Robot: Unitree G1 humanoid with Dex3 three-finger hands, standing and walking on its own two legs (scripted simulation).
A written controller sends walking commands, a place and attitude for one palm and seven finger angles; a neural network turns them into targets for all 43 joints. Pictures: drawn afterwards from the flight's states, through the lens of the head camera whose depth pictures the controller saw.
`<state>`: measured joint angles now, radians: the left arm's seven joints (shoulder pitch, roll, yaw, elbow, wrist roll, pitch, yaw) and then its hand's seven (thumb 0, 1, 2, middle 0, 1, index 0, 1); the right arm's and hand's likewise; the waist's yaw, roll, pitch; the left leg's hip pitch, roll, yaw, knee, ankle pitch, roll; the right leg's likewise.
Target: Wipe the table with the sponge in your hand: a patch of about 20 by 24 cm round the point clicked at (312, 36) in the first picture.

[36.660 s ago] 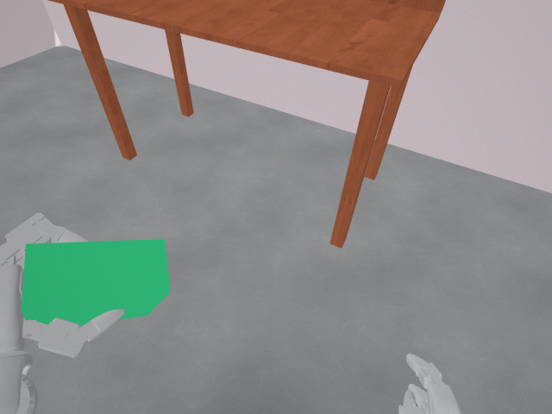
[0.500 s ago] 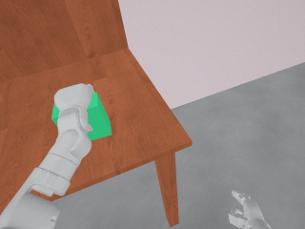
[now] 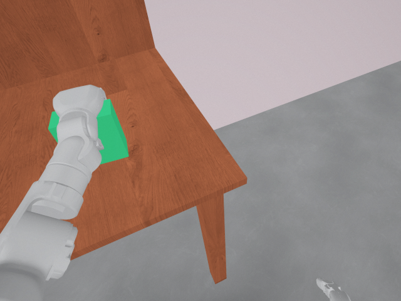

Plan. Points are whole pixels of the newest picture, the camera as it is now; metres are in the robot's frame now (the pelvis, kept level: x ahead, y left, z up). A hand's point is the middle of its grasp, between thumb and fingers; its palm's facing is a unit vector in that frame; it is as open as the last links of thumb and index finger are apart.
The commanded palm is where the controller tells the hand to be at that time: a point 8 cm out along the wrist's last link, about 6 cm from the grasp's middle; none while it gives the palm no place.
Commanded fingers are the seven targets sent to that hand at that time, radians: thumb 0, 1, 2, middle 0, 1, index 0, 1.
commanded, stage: wipe forward along the third lane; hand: left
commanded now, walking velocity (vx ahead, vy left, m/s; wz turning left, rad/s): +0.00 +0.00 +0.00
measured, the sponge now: (96, 142) +0.42 +0.25 +0.10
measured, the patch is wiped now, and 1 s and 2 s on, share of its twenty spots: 0.95 0.95 0.95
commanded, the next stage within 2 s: wipe back along the third lane in 0.34 s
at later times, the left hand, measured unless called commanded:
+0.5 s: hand (86, 110) +0.47 +0.27 +0.15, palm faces -0.05 +0.01 -1.00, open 9.7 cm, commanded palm +0.44 +0.28 +0.18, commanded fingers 0.00 0.10 1.30 -1.20 -1.60 -1.20 -1.60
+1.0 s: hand (83, 120) +0.44 +0.27 +0.15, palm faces +0.09 -0.02 -1.00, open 9.8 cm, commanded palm +0.39 +0.25 +0.18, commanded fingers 0.00 0.10 1.30 -1.20 -1.60 -1.20 -1.60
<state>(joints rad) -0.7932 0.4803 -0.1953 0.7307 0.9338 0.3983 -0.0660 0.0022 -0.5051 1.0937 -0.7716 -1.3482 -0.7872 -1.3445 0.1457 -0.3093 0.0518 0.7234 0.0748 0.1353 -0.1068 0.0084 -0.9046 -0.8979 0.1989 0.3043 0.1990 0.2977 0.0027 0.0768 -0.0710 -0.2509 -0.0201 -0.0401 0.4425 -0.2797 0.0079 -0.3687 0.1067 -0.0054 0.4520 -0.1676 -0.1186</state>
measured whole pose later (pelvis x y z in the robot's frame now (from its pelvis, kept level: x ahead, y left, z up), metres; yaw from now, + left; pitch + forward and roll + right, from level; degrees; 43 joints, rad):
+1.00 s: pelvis +0.05 +0.07 +0.01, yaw +1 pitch +3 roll -1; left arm -0.65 0.31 -0.39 0.39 0.96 0.67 -0.01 0.01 -0.47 1.07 -0.74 -1.36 -0.76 -1.36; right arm 0.01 -0.28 0.07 0.66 0.08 0.18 0.00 0.01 -0.91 -0.90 0.20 0.30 0.20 0.30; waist 0.08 0.10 -0.10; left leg -0.09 -0.08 -0.04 0.33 -0.29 0.08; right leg -0.22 0.04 0.02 0.38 -0.22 -0.03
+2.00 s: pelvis +0.02 +0.04 +0.00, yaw -2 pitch -2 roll +1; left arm -0.24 0.31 -0.39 -0.19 0.92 0.72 0.06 0.02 -0.46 1.07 -0.71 -1.38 -0.74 -1.37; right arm 0.01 -0.27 0.09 0.60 0.08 0.30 0.06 0.01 -0.91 -0.90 0.20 0.30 0.20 0.30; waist 0.10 0.10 -0.06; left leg -0.06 -0.05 0.00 0.42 -0.32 0.04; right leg -0.21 0.08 0.04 0.48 -0.23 -0.07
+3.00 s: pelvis +0.02 +0.01 +0.00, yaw -4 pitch -1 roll +2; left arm 0.00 0.58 -0.03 -0.24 0.81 0.54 -0.12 -0.02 -0.47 1.07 -0.73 -1.37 -0.76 -1.36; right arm 0.00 -0.30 0.06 0.65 0.05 0.13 -0.07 0.01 -0.91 -0.90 0.20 0.30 0.20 0.30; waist 0.13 0.12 -0.02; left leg -0.10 -0.05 -0.07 0.46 -0.32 0.03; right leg -0.24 0.12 0.06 0.50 -0.23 -0.11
